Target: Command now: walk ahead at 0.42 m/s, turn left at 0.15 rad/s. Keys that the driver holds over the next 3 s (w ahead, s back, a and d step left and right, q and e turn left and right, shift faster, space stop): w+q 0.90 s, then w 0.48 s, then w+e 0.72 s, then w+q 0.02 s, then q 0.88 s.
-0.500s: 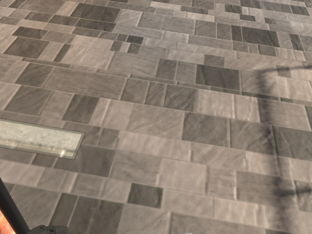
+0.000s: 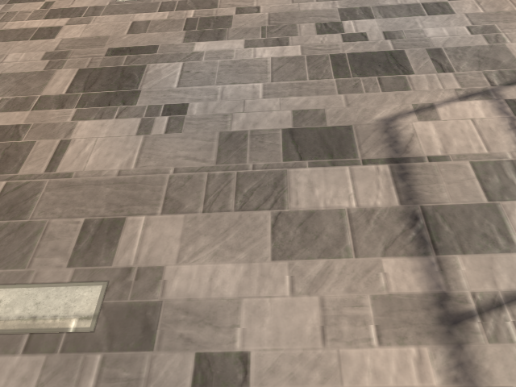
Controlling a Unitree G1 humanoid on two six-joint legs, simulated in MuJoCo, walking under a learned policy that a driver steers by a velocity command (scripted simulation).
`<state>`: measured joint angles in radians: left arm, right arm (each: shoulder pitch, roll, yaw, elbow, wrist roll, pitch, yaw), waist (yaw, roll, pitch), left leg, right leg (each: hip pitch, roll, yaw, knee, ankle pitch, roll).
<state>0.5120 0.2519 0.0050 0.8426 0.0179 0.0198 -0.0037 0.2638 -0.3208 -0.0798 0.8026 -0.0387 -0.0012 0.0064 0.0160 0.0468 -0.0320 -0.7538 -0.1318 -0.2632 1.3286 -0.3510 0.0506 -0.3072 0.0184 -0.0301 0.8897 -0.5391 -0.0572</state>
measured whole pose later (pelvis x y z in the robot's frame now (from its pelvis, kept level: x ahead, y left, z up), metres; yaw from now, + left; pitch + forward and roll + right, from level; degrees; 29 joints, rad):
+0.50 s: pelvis +0.27 +0.00 -0.16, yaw +14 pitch +0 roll +1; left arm 0.39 0.19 0.01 0.98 0.06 -0.05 0.02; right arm 0.27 -0.22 -0.06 0.97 -0.01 -0.03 0.02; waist 0.02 0.01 0.05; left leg -0.27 -0.14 0.02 0.61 -0.35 0.13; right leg -0.57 -0.03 0.00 1.80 -0.66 -0.02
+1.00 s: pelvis +0.61 -0.02 -0.33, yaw +30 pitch +0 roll +0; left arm 0.38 0.14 0.04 1.01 0.04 -0.10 0.00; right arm 0.28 -0.24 -0.05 0.95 -0.04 -0.01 0.01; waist -0.02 0.08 0.00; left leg -0.75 -0.02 -0.02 1.61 -0.30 0.10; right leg -0.26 0.02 -0.05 0.59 -0.32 -0.05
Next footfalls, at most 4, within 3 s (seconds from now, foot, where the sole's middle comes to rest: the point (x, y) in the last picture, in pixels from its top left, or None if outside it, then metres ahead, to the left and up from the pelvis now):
0.38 left None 0.29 0.05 -0.91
0.82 right None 0.68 -0.08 -1.09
1.28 left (247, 369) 0.82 0.17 -1.09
1.80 right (254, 286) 1.16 0.15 -1.09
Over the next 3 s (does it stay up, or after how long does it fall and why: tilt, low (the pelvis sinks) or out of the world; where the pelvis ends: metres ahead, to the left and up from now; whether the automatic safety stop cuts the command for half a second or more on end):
stays up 1.32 0.22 -0.32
